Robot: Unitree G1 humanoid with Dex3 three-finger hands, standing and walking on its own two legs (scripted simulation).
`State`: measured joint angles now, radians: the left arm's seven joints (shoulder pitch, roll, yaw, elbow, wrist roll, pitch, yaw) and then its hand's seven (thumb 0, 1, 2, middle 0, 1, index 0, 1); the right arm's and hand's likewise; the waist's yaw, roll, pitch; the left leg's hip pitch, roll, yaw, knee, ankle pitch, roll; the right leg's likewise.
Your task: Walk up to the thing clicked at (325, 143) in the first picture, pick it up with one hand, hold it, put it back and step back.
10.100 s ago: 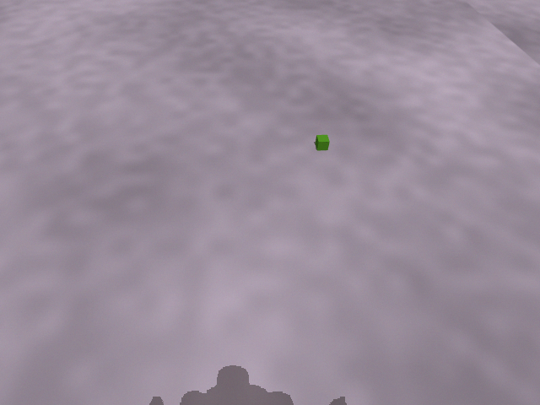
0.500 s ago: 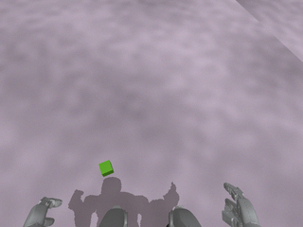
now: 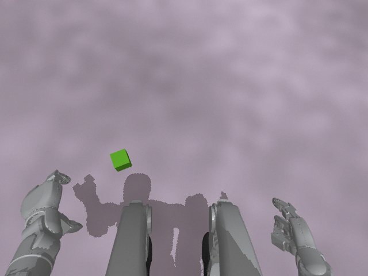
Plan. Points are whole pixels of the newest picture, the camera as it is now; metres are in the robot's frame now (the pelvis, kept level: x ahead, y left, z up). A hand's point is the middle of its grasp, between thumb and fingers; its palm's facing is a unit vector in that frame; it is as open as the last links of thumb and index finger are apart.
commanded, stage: rise first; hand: left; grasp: from above
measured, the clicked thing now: (121, 160) +0.48 +0.24 -0.51
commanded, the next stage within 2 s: none
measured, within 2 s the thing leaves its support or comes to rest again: neither
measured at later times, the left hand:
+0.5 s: hand (87, 179) +0.36 +0.30 -0.30, palm faces -0.39 -0.14 -0.91, open 12.9 cm
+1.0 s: hand (99, 170) +0.41 +0.28 -0.37, palm faces -0.41 -0.18 -0.90, open 13.2 cm
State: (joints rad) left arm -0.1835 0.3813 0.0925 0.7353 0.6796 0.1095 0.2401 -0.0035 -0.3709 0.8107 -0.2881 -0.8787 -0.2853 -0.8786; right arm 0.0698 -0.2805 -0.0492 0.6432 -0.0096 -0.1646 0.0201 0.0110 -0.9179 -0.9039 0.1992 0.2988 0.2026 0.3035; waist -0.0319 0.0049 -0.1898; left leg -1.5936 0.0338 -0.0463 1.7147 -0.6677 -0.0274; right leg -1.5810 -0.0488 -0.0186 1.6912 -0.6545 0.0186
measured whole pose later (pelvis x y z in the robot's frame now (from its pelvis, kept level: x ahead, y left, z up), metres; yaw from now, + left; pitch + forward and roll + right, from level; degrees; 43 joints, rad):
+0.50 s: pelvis -0.04 +0.00 -0.15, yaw -3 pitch +34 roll -4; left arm -0.72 0.55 0.12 1.27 1.04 0.01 0.44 0.00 -0.33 0.83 -0.27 -0.88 -0.28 -0.87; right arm 0.12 -0.24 -0.04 0.81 -0.10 -0.12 0.07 0.01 -0.90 -0.90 0.20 0.30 0.20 0.30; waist -0.13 0.00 -0.12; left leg -2.10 0.03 -0.10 2.18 -0.67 -0.02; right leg -2.07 -0.03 -0.02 2.12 -0.64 0.02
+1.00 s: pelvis -0.04 +0.01 -0.20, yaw -4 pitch +35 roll -5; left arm -0.91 0.62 0.19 1.50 1.06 0.02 0.47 0.00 -0.38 0.86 -0.23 -0.90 -0.24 -0.89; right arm 0.14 -0.26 0.01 0.82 -0.13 -0.15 0.17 0.01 -0.89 -0.90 0.20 0.30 0.20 0.30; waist -0.20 0.01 -0.08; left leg -2.25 0.02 -0.11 2.34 -0.70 -0.02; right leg -2.22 -0.02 -0.02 2.27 -0.66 0.04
